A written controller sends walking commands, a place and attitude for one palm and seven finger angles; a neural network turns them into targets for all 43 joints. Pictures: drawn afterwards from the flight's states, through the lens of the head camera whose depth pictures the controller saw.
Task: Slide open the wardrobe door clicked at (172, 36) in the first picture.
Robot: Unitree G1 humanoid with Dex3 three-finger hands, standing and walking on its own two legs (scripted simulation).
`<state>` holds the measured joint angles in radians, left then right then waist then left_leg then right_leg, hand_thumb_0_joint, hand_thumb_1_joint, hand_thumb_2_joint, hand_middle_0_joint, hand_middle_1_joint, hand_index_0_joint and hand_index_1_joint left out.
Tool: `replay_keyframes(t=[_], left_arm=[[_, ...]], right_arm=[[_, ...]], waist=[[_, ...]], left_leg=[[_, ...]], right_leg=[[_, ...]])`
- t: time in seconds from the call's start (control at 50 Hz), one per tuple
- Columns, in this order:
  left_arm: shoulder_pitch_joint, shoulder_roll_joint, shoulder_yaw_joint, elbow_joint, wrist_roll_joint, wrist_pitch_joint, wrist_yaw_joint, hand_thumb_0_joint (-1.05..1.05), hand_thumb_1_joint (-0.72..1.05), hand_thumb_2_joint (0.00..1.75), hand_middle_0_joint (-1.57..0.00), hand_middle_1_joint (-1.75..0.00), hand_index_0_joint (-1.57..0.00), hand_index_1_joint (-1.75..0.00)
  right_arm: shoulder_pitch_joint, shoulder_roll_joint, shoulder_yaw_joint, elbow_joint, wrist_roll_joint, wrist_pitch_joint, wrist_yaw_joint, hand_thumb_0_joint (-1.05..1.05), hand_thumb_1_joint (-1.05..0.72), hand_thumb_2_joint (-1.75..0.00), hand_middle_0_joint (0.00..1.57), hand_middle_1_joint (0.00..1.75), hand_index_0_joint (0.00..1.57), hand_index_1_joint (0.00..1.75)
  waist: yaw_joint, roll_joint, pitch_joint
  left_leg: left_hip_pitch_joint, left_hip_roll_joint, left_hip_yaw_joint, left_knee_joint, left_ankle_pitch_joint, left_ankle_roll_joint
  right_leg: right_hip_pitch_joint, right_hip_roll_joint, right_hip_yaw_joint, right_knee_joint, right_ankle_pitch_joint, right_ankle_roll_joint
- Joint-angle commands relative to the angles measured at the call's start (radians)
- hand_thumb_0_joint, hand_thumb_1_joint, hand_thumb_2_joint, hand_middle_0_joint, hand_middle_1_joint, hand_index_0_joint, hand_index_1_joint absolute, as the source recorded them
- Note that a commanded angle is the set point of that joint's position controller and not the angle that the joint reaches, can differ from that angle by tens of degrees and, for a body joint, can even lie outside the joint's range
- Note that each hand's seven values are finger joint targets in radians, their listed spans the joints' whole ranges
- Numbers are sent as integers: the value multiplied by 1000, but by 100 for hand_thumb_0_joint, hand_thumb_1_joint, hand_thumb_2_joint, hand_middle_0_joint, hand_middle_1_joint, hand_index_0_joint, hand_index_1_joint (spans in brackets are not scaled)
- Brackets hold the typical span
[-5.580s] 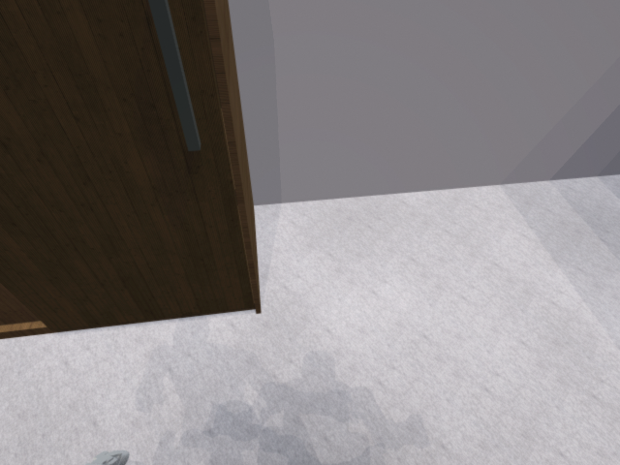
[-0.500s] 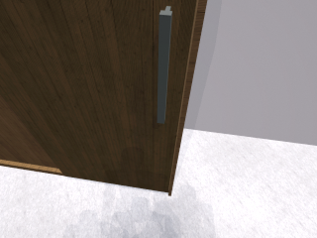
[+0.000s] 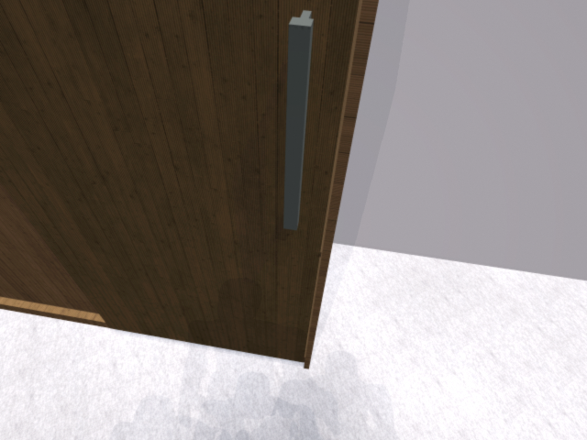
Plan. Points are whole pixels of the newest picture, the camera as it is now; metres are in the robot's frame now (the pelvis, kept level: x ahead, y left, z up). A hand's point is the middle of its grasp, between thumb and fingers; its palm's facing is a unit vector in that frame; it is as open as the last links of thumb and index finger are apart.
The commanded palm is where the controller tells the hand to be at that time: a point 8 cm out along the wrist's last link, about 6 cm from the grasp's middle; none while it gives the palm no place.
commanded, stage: look again from close up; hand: right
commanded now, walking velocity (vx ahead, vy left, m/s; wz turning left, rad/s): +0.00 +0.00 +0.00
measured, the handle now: (297, 138) +0.48 +0.04 +0.18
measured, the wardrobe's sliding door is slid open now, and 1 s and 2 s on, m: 0.00 0.00 0.00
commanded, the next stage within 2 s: shuffle to correct the standing spot in 0.44 s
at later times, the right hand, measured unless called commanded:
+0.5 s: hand out of the picture +0.00 -0.18 -0.17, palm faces -0.01 +0.98 -0.20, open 7.4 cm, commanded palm none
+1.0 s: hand out of the picture -0.04 -0.12 -0.18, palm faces +0.10 +0.98 -0.18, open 7.4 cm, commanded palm none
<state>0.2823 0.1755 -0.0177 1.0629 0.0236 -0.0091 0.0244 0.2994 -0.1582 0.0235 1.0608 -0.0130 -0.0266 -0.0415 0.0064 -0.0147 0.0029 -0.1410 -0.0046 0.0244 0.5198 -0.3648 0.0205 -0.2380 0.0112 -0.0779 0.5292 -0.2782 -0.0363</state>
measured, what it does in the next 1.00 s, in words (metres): stands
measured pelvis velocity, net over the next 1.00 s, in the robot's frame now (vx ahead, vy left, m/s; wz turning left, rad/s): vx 0.01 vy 0.04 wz -0.08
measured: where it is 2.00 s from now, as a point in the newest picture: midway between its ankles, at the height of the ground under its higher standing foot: outside the picture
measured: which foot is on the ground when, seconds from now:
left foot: down 0.00-1.00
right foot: down 0.00-1.00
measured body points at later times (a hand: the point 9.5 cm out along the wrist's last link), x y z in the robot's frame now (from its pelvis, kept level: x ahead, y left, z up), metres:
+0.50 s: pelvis +0.00 +0.00 +0.00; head +0.02 -0.01 +0.45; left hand +0.03 +0.23 -0.15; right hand +0.00 -0.24 -0.16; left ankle -0.05 +0.11 -0.73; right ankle +0.00 -0.09 -0.73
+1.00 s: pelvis +0.01 +0.04 +0.00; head +0.04 +0.03 +0.45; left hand +0.02 +0.27 -0.16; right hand -0.04 -0.17 -0.16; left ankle -0.05 +0.11 -0.73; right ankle +0.00 -0.09 -0.73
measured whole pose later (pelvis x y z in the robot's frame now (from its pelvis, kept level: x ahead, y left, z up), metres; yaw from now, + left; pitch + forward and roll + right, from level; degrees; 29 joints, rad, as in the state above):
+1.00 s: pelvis +0.01 +0.04 +0.00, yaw -5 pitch +2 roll +0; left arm 0.28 0.14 0.01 1.12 0.03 0.02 0.04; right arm 0.37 -0.15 -0.01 1.06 -0.03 0.01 -0.02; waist 0.00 0.01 0.02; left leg -0.15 -0.06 0.12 0.50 -0.38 0.09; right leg -0.34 -0.04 -0.03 0.67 -0.37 -0.02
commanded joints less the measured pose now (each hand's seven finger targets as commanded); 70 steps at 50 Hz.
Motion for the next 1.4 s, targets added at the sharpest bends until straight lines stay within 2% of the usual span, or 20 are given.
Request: replay_keyframes(t=[0.0, 0.18, 0.54, 0.7, 0.78, 0.82, 0.88, 0.92, 0.98, 1.02, 1.06, 1.1, 1.12, 1.14, 1.16, 1.2, 1.24, 1.28, 1.3, 1.38], left_arm=[[30, 94, 17, -48, -7, -26, 3, 0, 90, 90, -20, -30, -20, -30], [17, 116, 21, -26, -9, -34, 7, 0, 90, 90, -20, -30, -20, -30], [-26, 109, 23, 11, -11, -32, 9, 0, 90, 90, -20, -30, -20, -30], [11, 122, 40, 27, -4, -13, 20, 0, 90, 90, -20, -30, -20, -30], [23, 135, 58, 16, 1, -7, 28, 0, 90, 90, -20, -30, -20, -30], [22, 132, 61, 8, 0, -5, 28, 0, 90, 90, -20, -30, -20, -30], [15, 84, 55, -4, -1, -2, 26, 0, 90, 90, -20, -30, -20, -30], [-4, 38, 46, -14, -2, 4, 29, 0, 90, 90, -20, -30, -20, -30], [-31, 19, 49, -16, -2, 10, 32, 0, 90, 90, -20, -30, -20, -30], [-34, 13, 47, -17, -5, 9, 34, 0, 90, 90, -20, -30, -20, -30], [-17, 7, 48, -17, -4, 7, 36, 0, 90, 90, -20, -30, -20, -30], [100, 15, 54, 27, -2, 2, 43, 0, 90, 90, -20, -30, -20, -30], [174, 81, 67, 45, 7, -4, 52, 0, 90, 90, -20, -30, -20, -30], [216, 152, 80, 51, 8, -2, 59, 0, 90, 90, -20, -30, -20, -30], [225, 163, 78, 61, 4, -1, 62, 0, 90, 90, -20, -30, -20, -30], [83, 133, 76, 6, 6, -15, 62, 0, 90, 90, -20, -30, -20, -30], [0, 139, 79, -23, 9, -24, 54, 0, 90, 90, -20, -30, -20, -30], [-18, 149, 88, -39, 12, -18, 43, 0, 90, 90, -20, -30, -20, -30], [-8, 155, 93, -41, 13, -15, 40, 0, 90, 90, -20, -30, -20, -30], [-6, 213, 129, -63, 21, 6, 24, 0, 90, 90, -20, -30, -20, -30]], right_arm=[[61, -105, -22, -39, 0, 0, -5, 0, -90, -90, 20, 30, 20, 30], [53, -131, -25, -30, 2, 3, -2, 0, -90, -90, 20, 30, 20, 30], [53, -124, -23, 12, 0, 6, 2, 0, -90, -90, 20, 30, 20, 30], [95, -92, -28, 16, -12, 34, 11, 0, -90, -90, 20, 30, 20, 30], [119, -80, -39, 6, -16, 39, 15, 0, -90, -90, 20, 30, 20, 30], [140, -80, -44, 0, -16, 39, 16, 0, -90, -90, 20, 30, 20, 30], [169, -97, -55, -6, -17, 39, 13, 0, -90, -90, 20, 30, 20, 30], [195, -110, -61, -6, -19, 39, 8, 0, -90, -90, 20, 30, 20, 30], [198, -82, -52, -4, -24, 39, 7, 0, -90, -90, 20, 30, 20, 30], [206, -83, -56, -5, -29, 42, 3, 0, -90, -90, 20, 30, 20, 30], [200, -89, -59, -9, -30, 46, 3, 0, -90, -90, 20, 30, 20, 30], [166, -82, -58, -22, -20, 51, 9, 0, -90, -90, 20, 30, 20, 30], [174, -52, -61, -36, -14, 52, 12, 0, -90, -90, 20, 30, 20, 30], [175, -35, -57, -57, -9, 46, 12, 0, -90, -90, 20, 30, 20, 30], [101, -97, -74, -64, -23, 57, 8, 0, -90, -90, 20, 30, 20, 30], [61, -78, -88, -81, -27, 65, 23, 0, -90, -90, 20, 30, 20, 30], [94, -39, -91, -72, -25, 79, 39, 0, -90, -90, 20, 30, 20, 30], [96, -26, -92, -72, -20, 90, 47, 0, -90, -90, 20, 30, 20, 30], [66, -32, -91, -83, -20, 91, 52, 0, -90, -90, 20, 30, 20, 30], [5, -41, -96, -117, -16, 78, 59, 0, -90, -90, 20, 30, 20, 30]], waist=[[-14, 20, 82], [-15, 15, 13], [-15, 19, 23], [-12, -16, 76], [-12, -56, 36], [-21, -14, 22], [-28, 91, 27], [-36, 211, 52], [-36, 118, 69], [-36, 108, 71], [-21, 96, 57], [40, 71, 22], [65, -85, -19], [65, -305, -38], [83, -217, -2], [17, -55, 94], [-22, -102, 60], [-26, -166, 54], [-16, -138, 65], [7, -203, 34]], left_leg=[[-89, 85, -87, -107, 141, 28], [-59, 96, -87, -101, 221, 19], [-51, 106, -84, -138, 234, 11], [-109, 62, 8, -62, 70, 1], [-120, 54, 11, -35, 43, 6], [-56, 63, 1, -74, 84, 9], [29, 123, -55, -145, 176, 32], [33, 213, -128, -196, 388, 87], [50, 227, -113, -147, 688, 195], [71, 225, -98, -118, 794, 216], [44, 192, -78, -75, 822, 196], [-51, 133, -20, 60, 750, 116], [-211, 67, 24, 223, 503, 37], [-390, -2, 65, 470, -114, -25], [-394, 6, -49, 625, -237, -9], [-415, 54, -87, 678, -158, -11], [-344, 58, -58, 640, -53, -29], [-307, 62, -8, 533, -7, -46], [-296, 61, 13, 466, -2, -52], [-231, 37, 71, 225, -1, -59]], right_leg=[[-5, -111, 145, -125, 172, -24], [65, -122, 133, -127, 277, -26], [88, -128, 130, -152, 260, -22], [27, -207, 262, -205, 135, -73], [18, -231, 309, -194, 134, -95], [-41, -211, 273, -146, 172, -84], [-149, -110, 114, -14, 125, -31], [-208, -40, 9, 150, -91, -1], [-254, -59, -4, 331, -207, 7], [-262, -70, -26, 327, -219, 9], [-188, -69, -45, 210, -161, 9], [30, -89, -38, -3, 94, -8], [192, -260, 174, -92, 364, -86], [286, -491, 441, -147, 704, -226], [180, -541, 480, -172, 728, -260], [29, -490, 380, -193, 546, -221], [-36, -394, 207, -210, 452, -153], [-63, -333, 112, -217, 362, -116], [-74, -323, 103, -220, 339, -108], [-60, -318, 117, -172, 211, -87]])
